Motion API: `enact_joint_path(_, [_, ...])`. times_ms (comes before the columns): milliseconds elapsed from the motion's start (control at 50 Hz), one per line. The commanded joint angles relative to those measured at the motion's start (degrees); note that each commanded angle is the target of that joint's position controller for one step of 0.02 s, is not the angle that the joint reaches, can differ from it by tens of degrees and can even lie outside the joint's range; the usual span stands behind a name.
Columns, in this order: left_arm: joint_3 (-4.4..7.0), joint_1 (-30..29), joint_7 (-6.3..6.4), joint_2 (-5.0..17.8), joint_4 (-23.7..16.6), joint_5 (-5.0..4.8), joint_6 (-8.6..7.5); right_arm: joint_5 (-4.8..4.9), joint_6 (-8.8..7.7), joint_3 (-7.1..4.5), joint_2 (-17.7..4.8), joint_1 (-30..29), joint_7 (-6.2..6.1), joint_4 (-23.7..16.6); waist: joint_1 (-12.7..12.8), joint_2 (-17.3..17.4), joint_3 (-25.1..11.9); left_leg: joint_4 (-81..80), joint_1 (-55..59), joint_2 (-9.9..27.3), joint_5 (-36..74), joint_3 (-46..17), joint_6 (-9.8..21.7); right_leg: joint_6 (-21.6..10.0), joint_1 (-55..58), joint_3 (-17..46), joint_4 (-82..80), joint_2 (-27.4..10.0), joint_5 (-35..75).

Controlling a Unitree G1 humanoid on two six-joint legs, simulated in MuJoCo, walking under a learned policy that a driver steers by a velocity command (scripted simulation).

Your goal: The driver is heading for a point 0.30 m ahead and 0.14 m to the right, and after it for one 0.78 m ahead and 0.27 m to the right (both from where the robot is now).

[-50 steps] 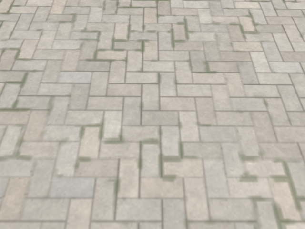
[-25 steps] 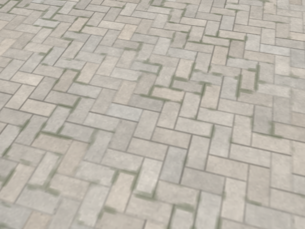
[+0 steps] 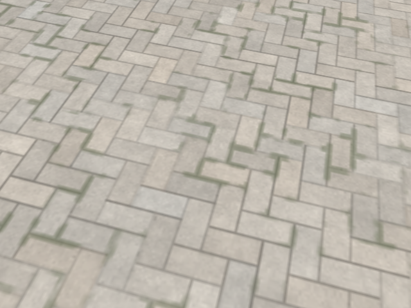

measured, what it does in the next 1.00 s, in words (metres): walks ahead, turning right: right foot, then left foot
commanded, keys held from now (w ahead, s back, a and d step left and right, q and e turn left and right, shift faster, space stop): w+e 0.88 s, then w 0.12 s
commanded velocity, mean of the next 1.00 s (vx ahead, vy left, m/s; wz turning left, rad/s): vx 0.50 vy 0.00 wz -0.50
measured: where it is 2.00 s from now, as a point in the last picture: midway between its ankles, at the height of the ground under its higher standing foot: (281, 235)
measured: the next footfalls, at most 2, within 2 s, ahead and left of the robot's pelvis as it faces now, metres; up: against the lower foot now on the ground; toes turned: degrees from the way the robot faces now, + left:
right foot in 0.38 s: +0.34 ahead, -0.16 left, +0.00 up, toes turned -15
left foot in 0.86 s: +0.67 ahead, -0.07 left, +0.00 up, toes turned -33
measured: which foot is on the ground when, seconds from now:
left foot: down 0.00-0.40, up 0.42-0.84, down 0.86-1.00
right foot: up 0.00-0.36, down 0.38-0.86, up 0.88-1.00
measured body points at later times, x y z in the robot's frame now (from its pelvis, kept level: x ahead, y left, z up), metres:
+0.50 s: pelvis +0.27 -0.08 -0.01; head +0.30 -0.09 +0.44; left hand +0.48 +0.15 -0.11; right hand +0.28 -0.37 -0.13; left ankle +0.18 +0.11 -0.64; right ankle +0.30 -0.15 -0.74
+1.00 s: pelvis +0.55 -0.11 +0.00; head +0.57 -0.12 +0.44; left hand +0.78 +0.07 -0.12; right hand +0.52 -0.42 -0.10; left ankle +0.64 -0.05 -0.74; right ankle +0.41 -0.19 -0.65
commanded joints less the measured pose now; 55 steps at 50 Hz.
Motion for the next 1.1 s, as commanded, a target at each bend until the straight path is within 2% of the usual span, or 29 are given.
enact_joint_path(20, [1.11, 1.95, 0.30, 2.55, -3.00, 0.03, 1.06, -0.30, -2.07, -1.97, -6.02, -0.16, -0.14, -1.55, 0.68, 7.26, -1.33, -15.68, 6.38, 16.09, 9.04, -12.10, 9.09, 0.99, -8.17, 3.83, -0.36, -3.65, 5.70])
enact_joint_path(80, [1.27, -1.78, 0.21, 2.02, -4.49, 0.38, 1.39, -0.72, -2.27, -2.46, -7.02, 1.09, -0.88, 0.35, 0.17, 5.79, 0.33, -16.64, 7.91, 15.75, 13.20, -6.40, 8.57, 1.70, -12.26, 5.23, -6.86, -3.15, 13.52])
enact_joint_path(160, [0.67, -8.59, -1.18, 0.70, -6.66, 0.75, 0.88, -0.27, -1.80, -2.81, -8.60, 2.13, -1.67, 1.85, -2.11, 4.93, 2.27, -17.44, 9.33, 14.47, 14.08, 0.72, 6.51, 1.04, -10.55, 1.22, -19.92, -2.22, 23.74])
enact_joint_path(260, [0.13, -16.93, -2.84, 0.17, -11.43, 0.66, 0.80, 0.86, 0.11, -3.56, -10.36, 6.95, -2.13, 4.77, -5.06, 4.30, 4.73, -13.90, 19.35, 17.51, 18.93, 3.90, 5.63, -1.43, -13.91, -2.92, -27.82, -1.26, 19.15])
enact_joint_path(320, [1.02, -15.73, -3.63, 1.86, -13.16, 0.49, 0.99, 1.32, 1.51, -4.06, -12.25, 6.00, -2.66, 4.85, -2.63, 6.91, 1.73, -5.47, 22.93, 18.07, 41.07, 6.17, 3.86, -4.30, -7.84, -7.46, -28.99, 2.62, 10.62])
enact_joint_path(360, [3.26, -4.93, -3.29, 5.67, -11.29, 0.23, 1.25, 1.55, 2.52, -4.24, -13.49, 4.55, -3.23, 4.37, 3.87, 8.09, -4.98, 10.52, 20.51, 16.46, 53.95, 7.94, 1.87, -7.36, 7.43, -9.79, -30.81, 7.35, 8.19])
enact_joint_path(380, [5.29, 4.66, -2.32, 9.52, -8.99, 0.28, 1.57, 1.49, 2.37, -3.84, -12.99, 4.18, -3.54, 3.80, 8.71, 5.80, -9.91, 24.72, 10.75, 14.14, 45.17, 8.59, -0.49, -9.89, 23.91, -5.82, -34.22, 7.12, 11.53])
enact_joint_path(400, [6.76, 7.98, -1.10, 16.27, -8.35, 0.17, 1.91, -0.90, 1.11, -1.53, -5.47, 8.97, -2.85, 1.21, 4.83, -8.95, -15.09, 46.00, -14.26, 6.14, -2.67, 7.10, -4.26, -18.32, 45.65, 20.41, -34.20, -8.09, 12.37])
enact_joint_path(420, [5.99, 8.34, -1.35, 15.50, -10.24, 0.51, 1.08, 0.24, -1.49, -0.51, -5.11, 7.58, -1.93, -0.26, 4.92, -8.09, -24.49, 57.45, -26.51, -1.88, -25.84, -6.90, -4.91, -26.19, 54.44, 46.72, -44.86, -16.22, 3.85])
enact_joint_path(440, [4.80, 7.64, -1.52, 11.11, -9.86, 0.98, 0.55, 2.71, -3.01, -1.68, -9.38, -0.06, -1.16, -1.77, 7.56, -2.49, -18.43, 57.94, -32.45, 1.79, -21.06, -11.12, -3.55, -22.08, 51.17, 39.14, -47.60, -14.26, 4.84])
enact_joint_path(460, [4.28, 4.59, -1.45, 9.12, -9.91, 0.70, 0.13, 2.95, -3.74, -1.40, -9.03, -2.15, -1.13, -2.65, 5.65, -0.64, -11.53, 53.30, -32.63, 4.24, -15.80, -10.42, -2.51, -19.74, 42.84, 30.86, -47.68, -11.84, 8.30])
enact_joint_path(480, [3.65, 0.34, -1.34, 7.16, -10.68, 0.49, 0.06, 1.53, -3.78, -1.55, -8.84, -2.04, -1.59, -1.84, 2.68, 2.73, -7.14, 48.12, -29.15, 6.50, -12.46, -10.05, -2.77, -17.69, 33.72, 24.61, -48.01, -9.23, 13.58])
enact_joint_path(500, [3.06, -2.57, -1.10, 5.39, -11.70, 0.92, 0.06, 0.43, -3.25, -2.10, -9.62, -1.30, -1.84, -1.50, 0.55, 1.97, -5.03, 44.40, -24.67, 7.85, -10.26, -10.03, -3.35, -16.89, 26.82, 20.55, -49.18, -7.38, 18.82])
enact_joint_path(520, [2.84, -3.83, -0.87, 4.93, -12.56, 1.40, 0.10, 0.11, -2.45, -2.29, -9.48, -0.31, -1.73, -1.46, -0.95, 0.99, -4.40, 42.72, -21.40, 8.29, -8.93, -10.04, -3.94, -16.72, 22.57, 18.93, -50.58, -6.12, 20.96])
enact_joint_path(580, [3.43, -3.09, 0.02, 6.91, -12.43, 1.19, -0.20, -0.45, -0.89, -1.74, -7.07, -0.86, -1.84, -2.15, -1.71, 0.59, -3.13, 35.09, -19.29, 7.60, -4.86, -8.14, -6.50, -16.84, 15.70, 14.22, -52.25, -4.23, 26.99])
enact_joint_path(680, [3.84, 0.90, 1.25, 8.15, -11.20, 0.48, 0.62, 0.08, -1.19, -0.44, -4.68, -11.99, -1.21, -4.88, 2.70, -2.13, -1.49, 13.07, -14.62, 3.29, 12.78, -7.20, -7.63, -12.46, 12.34, 10.83, -50.87, -0.18, 18.41])
enact_joint_path(720, [3.93, 2.97, 1.36, 8.41, -10.49, 0.24, 0.95, 0.83, -1.61, -0.66, -5.66, -14.63, -0.64, -5.71, 3.81, -2.71, -1.42, 9.20, -12.99, 2.14, 14.31, -7.93, -7.36, -11.97, 13.85, 13.64, -49.57, -1.49, 14.95])
enact_joint_path(780, [3.87, 3.78, 1.61, 7.84, -10.18, 0.17, 1.31, 1.12, -2.35, -1.61, -8.14, -14.28, 0.01, -6.05, 2.77, -3.82, -1.57, 5.23, -11.24, 1.93, 9.99, -9.98, -5.50, -10.69, 18.65, 19.36, -44.81, -3.84, 11.75])
enact_joint_path(820, [3.80, 2.32, 1.64, 7.21, -10.68, 0.39, 1.58, 1.12, -2.88, -2.44, -9.23, -9.19, -0.05, -4.84, -0.42, -5.12, -2.50, 2.82, -4.78, 1.69, 6.78, -9.02, -3.31, -9.14, 19.07, 21.09, -40.35, -3.32, 13.00])
enact_joint_path(840, [3.09, 2.17, 1.51, 5.16, -11.11, 0.67, 1.50, 0.53, -3.16, -3.27, -10.68, -3.78, -0.41, -3.71, -3.09, -4.28, -5.93, 1.91, 4.16, 3.21, 6.31, -9.47, -1.45, -7.35, 17.25, 19.27, -33.80, -0.46, 14.72])
enact_joint_path(860, [1.73, 2.96, 1.29, 1.54, -12.11, 1.60, 1.33, -0.39, -3.24, -4.06, -13.75, 4.35, -0.93, -3.11, -6.10, 2.52, -13.80, 2.37, 18.30, 12.91, 2.30, -18.83, 1.98, -5.16, 10.79, 14.23, -17.77, 3.45, 6.79])
enact_joint_path(880, [0.80, 10.96, 1.26, -1.32, -14.11, -0.24, 0.70, -1.07, -2.46, -5.11, -18.32, 8.54, -0.60, -1.08, -2.21, 22.56, -19.48, -4.08, 34.27, 25.19, -11.40, -46.67, 11.50, -1.67, -9.48, 7.19, 0.58, 10.69, -16.16])
enact_joint_path(900, [1.71, 10.66, 1.48, 4.78, -12.14, -0.88, 0.63, 0.30, -2.31, -4.05, -12.91, 7.68, -0.22, -1.53, -3.58, 16.93, -15.72, -7.07, 32.14, 25.32, -24.81, -51.78, 11.27, -0.84, -16.46, 8.83, 8.12, 6.09, -14.07])
enact_joint_path(920, [2.48, 4.77, 1.46, 7.52, -12.40, -0.38, 0.87, 0.53, -2.02, -3.05, -9.29, 5.68, -0.36, -1.74, -5.14, 11.17, -8.81, -7.65, 25.74, 22.42, -23.18, -42.32, 8.84, -0.59, -17.63, 7.97, 9.66, 4.36, -8.48])
enact_joint_path(940, [2.40, 1.54, 1.56, 6.85, -12.92, 0.39, 1.04, -0.01, -1.65, -2.46, -8.19, 3.24, -0.29, -1.71, -4.35, 7.16, -5.19, -7.99, 19.22, 19.69, -15.44, -34.79, 7.53, -0.35, -15.72, 6.22, 8.55, 2.72, -4.59])
enact_joint_path(960, [2.42, -0.76, 1.41, 6.04, -13.65, 1.03, 0.87, -0.24, -1.41, -2.03, -6.99, 1.73, -0.24, -1.16, -3.58, 6.67, -2.13, -9.02, 14.17, 17.40, -8.70, -29.63, 7.55, -0.29, -14.66, 6.13, 5.59, 1.53, -2.13])
enact_joint_path(980, [2.38, -0.79, 1.04, 4.98, -13.88, 0.78, 0.85, -0.55, -1.50, -1.64, -6.28, 1.09, -0.32, -0.77, -2.24, 8.08, -1.20, -10.22, 10.85, 15.69, -4.20, -25.61, 7.21, -0.43, -12.04, 5.93, 3.28, 0.29, -0.59])
enact_joint_path(1020, [1.95, -0.13, 0.65, 2.88, -13.69, 0.52, 1.04, 0.00, -1.88, -1.58, -5.98, 1.42, -0.26, 0.27, -1.29, 9.20, -1.38, -12.15, 8.88, 14.37, 0.95, -21.13, 8.03, -0.27, -9.84, 4.31, -1.00, -0.18, 0.08])
enact_joint_path(1100, [0.76, -5.61, 0.23, 0.67, -15.30, 1.53, 0.72, 0.68, -1.76, -2.30, -9.15, 1.95, -0.50, 2.19, -1.61, 6.91, 0.02, -14.40, 8.49, 14.74, 13.15, -15.23, 9.66, 0.90, -10.42, 1.55, -13.98, -1.50, 7.11])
